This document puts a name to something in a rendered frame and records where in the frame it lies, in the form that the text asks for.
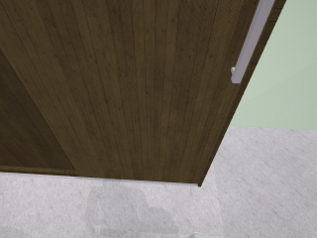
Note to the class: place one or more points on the handle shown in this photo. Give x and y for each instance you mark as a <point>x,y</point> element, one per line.
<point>251,40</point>

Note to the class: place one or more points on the wardrobe door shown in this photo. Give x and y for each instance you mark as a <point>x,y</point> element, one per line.
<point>131,89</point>
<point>26,140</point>

